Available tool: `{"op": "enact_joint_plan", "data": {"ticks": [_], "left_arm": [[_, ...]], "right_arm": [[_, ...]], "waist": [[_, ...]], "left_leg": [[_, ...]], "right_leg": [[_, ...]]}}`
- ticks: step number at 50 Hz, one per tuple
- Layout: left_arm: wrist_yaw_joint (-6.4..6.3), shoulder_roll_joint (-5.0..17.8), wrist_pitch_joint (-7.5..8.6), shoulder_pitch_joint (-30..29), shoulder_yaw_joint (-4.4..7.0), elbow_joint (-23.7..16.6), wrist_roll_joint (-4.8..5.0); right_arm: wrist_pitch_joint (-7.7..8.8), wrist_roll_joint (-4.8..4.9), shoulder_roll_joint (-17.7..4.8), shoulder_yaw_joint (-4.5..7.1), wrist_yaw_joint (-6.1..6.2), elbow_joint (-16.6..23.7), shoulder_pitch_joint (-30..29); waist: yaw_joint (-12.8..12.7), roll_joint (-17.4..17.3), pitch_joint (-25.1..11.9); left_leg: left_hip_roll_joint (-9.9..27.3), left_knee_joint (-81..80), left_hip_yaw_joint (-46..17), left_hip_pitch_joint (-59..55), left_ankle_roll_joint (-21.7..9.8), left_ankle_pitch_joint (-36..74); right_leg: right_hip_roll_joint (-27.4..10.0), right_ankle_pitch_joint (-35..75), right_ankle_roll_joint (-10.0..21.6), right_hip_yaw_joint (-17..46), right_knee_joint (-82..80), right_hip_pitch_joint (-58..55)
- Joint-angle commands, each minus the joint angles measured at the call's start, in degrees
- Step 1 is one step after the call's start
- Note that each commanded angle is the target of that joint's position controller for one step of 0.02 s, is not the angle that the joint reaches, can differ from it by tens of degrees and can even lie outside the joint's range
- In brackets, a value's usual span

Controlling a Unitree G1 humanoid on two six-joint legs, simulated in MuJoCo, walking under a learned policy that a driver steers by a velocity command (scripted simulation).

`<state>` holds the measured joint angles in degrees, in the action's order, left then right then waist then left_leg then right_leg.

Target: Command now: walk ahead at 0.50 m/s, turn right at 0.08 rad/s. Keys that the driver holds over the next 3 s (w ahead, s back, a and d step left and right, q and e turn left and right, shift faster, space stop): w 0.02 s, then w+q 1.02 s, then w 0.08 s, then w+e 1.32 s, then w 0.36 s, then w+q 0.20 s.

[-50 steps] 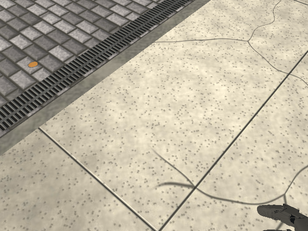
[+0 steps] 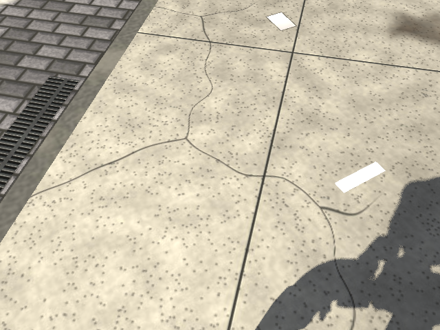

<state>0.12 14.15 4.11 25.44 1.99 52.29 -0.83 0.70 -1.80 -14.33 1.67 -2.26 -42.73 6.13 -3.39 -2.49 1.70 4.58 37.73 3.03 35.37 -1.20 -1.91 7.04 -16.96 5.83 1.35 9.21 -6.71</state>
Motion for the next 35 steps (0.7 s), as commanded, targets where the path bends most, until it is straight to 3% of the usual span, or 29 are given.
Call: {"op": "enact_joint_plan", "data": {"ticks": [1, 3, 4, 5, 6, 7, 8, 9, 10, 11, 15, 18, 22, 25, 27, 28, 29, 30, 31, 32, 33, 34, 35], "left_arm": [[-0.85, 9.0, 0.56, 1.5, 1.69, -0.7, -0.42], [-1.07, 10.5, 0.6, -0.6, 1.98, -0.5, -1.02], [-1.08, 10.6, 0.41, -1.5, 1.96, -0.5, -0.94], [-1.15, 9.0, 0.66, -1.2, 1.32, -1.8, -0.66], [-0.26, 4.2, 0.85, 5.4, 0.65, -2.6, 0.95], [-0.33, 7.7, 1.05, 1.3, 1.15, -2.8, -1.15], [-0.01, 7.8, 1.37, -2.9, 1.18, -4.2, -1.0], [0.21, 7.2, 1.77, -5.9, 0.8, -5.0, -1.03], [0.38, 6.4, 1.42, -7.0, 0.7, -5.5, -1.26], [0.51, 5.9, 0.6, -6.6, 0.46, -6.0, -1.74], [0.86, 4.6, -1.4, -9.3, -0.11, -7.7, -1.99], [0.95, 4.3, -1.49, -18.0, -0.52, -10.7, -1.74], [1.18, 4.0, -1.1, -25.4, -0.96, -13.1, -1.05], [1.04, 4.7, -0.49, -28.2, -0.97, -14.7, -0.6], [0.82, 6.1, 0.06, -25.3, -0.52, -14.5, -0.49], [0.55, 7.0, 0.41, -21.7, -0.12, -13.6, -0.44], [0.01, 8.2, 1.05, -15.6, 0.48, -11.9, -0.69], [-0.86, 11.8, 1.87, -8.2, 1.56, -10.9, -1.85], [-1.64, 16.8, 1.43, -3.1, 2.71, -11.3, -3.05], [-1.52, 17.2, 0.32, -4.9, 3.28, -10.5, -2.11], [-1.15, 10.9, -0.07, -8.6, 2.05, -11.8, -1.74], [-0.87, 7.2, 0.05, -11.1, 1.17, -12.0, -1.32], [-0.82, 6.0, 0.24, -12.1, 0.79, -11.7, -1.4]], "right_arm": [[1.59, 0.14, -4.5, 0.91, 0.2, 5.5, -5.4], [1.95, 0.32, -6.2, 1.76, 1.14, 2.1, 4.3], [2.44, 0.02, -7.2, 2.38, 1.71, -0.9, 13.5], [2.71, -1.08, -10.9, 3.43, 2.4, -3.1, 23.1], [2.56, -1.25, -17.6, 5.3, 2.24, -3.9, 25.2], [2.01, 1.4, -13.6, 4.49, 1.32, -3.4, 19.2], [1.86, 1.75, -11.1, 3.94, 1.11, -2.2, 13.4], [1.97, 1.31, -8.2, 3.23, 0.9, -2.1, 11.3], [2.2, 1.27, -7.1, 2.85, 1.05, -2.7, 11.1], [2.43, 1.41, -6.4, 2.54, 1.23, -3.5, 10.9], [3.32, 1.87, -8.9, 3.35, 1.45, -4.7, 13.8], [2.98, 1.94, -9.0, 3.61, 1.54, -5.1, 16.3], [2.68, 1.71, -9.6, 4.16, 1.66, -5.4, 19.7], [2.38, 1.05, -10.2, 4.43, 1.98, -4.9, 20.5], [2.3, 0.76, -11.1, 4.81, 2.37, -3.7, 18.1], [2.32, 0.7, -11.7, 5.02, 2.45, -3.1, 16.6], [2.54, 0.94, -11.6, 4.96, 2.27, -2.8, 15.4], [3.03, 1.6, -8.8, 4.18, 1.8, -1.9, 15.5], [3.23, 3.18, -3.5, 2.92, 1.75, 0.4, 17.9], [2.56, 2.0, -6.1, 3.15, 1.96, 0.9, 21.1], [1.66, 1.03, -8.3, 3.51, 2.12, -1.0, 19.5], [1.5, 0.78, -7.7, 3.39, 1.45, -0.9, 16.1], [1.2, 0.6, -6.7, 3.31, 0.94, -0.6, 14.9]], "waist": [[1.3, 6.1, 3.8], [5.6, 7.1, -1.7], [9.8, 5.7, -6.7], [13.1, 1.6, -13.3], [9.1, -13.4, -18.5], [7.3, -5.8, -15.2], [5.6, -2.0, -6.9], [5.1, 2.1, -3.5], [3.8, 2.3, -1.1], [2.3, 1.1, -1.0], [1.8, -0.3, -0.8], [4.1, -0.6, 1.6], [7.2, -1.3, 0.6], [8.0, -2.0, -0.1], [5.9, -2.7, -0.8], [4.1, -2.7, -1.7], [1.0, -0.7, -4.2], [-2.0, 5.0, -10.1], [-2.4, 15.1, -16.6], [1.1, 19.7, -16.9], [1.9, 9.3, -9.6], [1.9, 5.2, -4.7], [2.7, 6.4, -2.7]], "left_leg": [[-2.9, -4.6, 1.5, -1.3, -2.8, -3.8], [-7.1, -6.4, 3.4, -13.2, -5.3, -8.3], [-7.7, -9.9, 3.3, -24.7, -6.9, -5.7], [2.1, -10.1, -7.9, -39.4, -9.9, -9.3], [17.0, -15.7, -39.1, -53.5, -19.4, -10.2], [15.4, -21.1, -45.4, -50.0, -18.5, -10.7], [14.2, -21.3, -35.4, -42.0, -17.6, -10.0], [11.7, -22.7, -30.0, -36.1, -16.5, -4.5], [9.2, -23.6, -25.8, -31.6, -15.3, 0.0], [6.9, -24.7, -22.5, -28.1, -14.2, 2.7], [4.0, -27.3, -18.2, -23.6, -14.8, 4.4], [2.4, -28.8, -17.7, -23.1, -13.7, 1.3], [1.6, -25.7, -18.3, -27.0, -11.8, 4.2], [2.5, -21.6, -20.4, -29.6, -10.9, 9.1], [3.2, -18.7, -22.8, -28.9, -9.2, 9.7], [3.0, -16.0, -23.7, -27.6, -8.4, 10.4], [0.5, -9.2, -22.6, -25.6, -7.1, 11.6], [-3.7, 4.0, -18.6, -21.2, -5.5, 5.9], [-10.9, 19.7, -10.4, -7.0, -3.3, -18.6], [-10.5, 28.3, -8.0, 1.7, -3.6, -30.0], [-6.3, 31.8, -9.2, 3.3, -3.8, -25.4], [-4.6, 30.5, -8.6, 2.4, -3.3, -20.9], [-3.1, 28.4, -8.0, 0.9, -2.7, -18.6]], "right_leg": [[-18.0, 44.6, 4.6, 5.1, 4.1, -0.3], [-17.3, 60.9, 2.9, 2.4, 14.9, -1.3], [-15.4, 59.7, 1.8, -0.1, 26.3, 1.8], [-12.9, 42.4, 0.9, -2.1, 42.5, 12.6], [-0.5, -0.6, -2.3, -4.0, 64.6, 34.1], [-2.8, -8.6, -1.4, 3.1, 69.2, 40.9], [-6.3, -3.8, -1.5, 3.1, 67.9, 43.2], [-8.3, -0.8, -1.7, 2.5, 64.7, 42.4], [-9.7, -0.3, -2.3, 2.3, 61.4, 40.9], [-10.6, 0.0, -3.3, 2.2, 58.5, 38.1], [-11.2, 1.7, -6.7, -0.1, 50.2, 37.8], [-11.7, 8.7, -8.7, -0.9, 39.9, 40.8], [-10.0, 15.2, -9.3, -1.0, 30.2, 40.1], [-8.5, 13.8, -8.6, -0.5, 25.8, 37.8], [-7.7, 10.2, -7.5, 0.4, 22.0, 31.5], [-6.8, 8.0, -6.8, 0.2, 20.1, 26.2], [-6.4, 8.0, -5.5, 0.0, 16.2, 17.6], [-14.4, 1.9, -3.0, 7.7, 13.2, 6.6], [-29.2, -8.8, 0.9, 27.6, 8.9, -7.0], [-33.4, -12.7, 5.3, 42.9, 5.2, -5.6], [-30.8, -14.9, 4.8, 35.5, 5.5, 0.6], [-27.2, -8.9, 3.7, 26.3, 4.6, 6.5], [-24.6, -1.8, 2.2, 19.4, 3.2, 10.0]]}}
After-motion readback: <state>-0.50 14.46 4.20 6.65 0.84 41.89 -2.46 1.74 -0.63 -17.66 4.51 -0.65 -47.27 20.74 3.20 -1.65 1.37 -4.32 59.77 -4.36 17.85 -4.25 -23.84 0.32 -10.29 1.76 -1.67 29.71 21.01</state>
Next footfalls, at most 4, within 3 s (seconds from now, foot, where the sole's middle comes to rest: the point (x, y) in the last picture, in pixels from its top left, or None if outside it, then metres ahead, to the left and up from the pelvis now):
0.08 left None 0.23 0.10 -0.77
0.60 right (264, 316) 0.52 -0.05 -0.77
1.12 left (163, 268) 0.66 0.27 -0.77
1.68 right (172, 185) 0.99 0.29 -0.77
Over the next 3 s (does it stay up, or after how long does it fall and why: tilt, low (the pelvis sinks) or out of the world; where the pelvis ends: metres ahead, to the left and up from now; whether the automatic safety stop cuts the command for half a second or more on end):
stays up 1.50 0.33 0.01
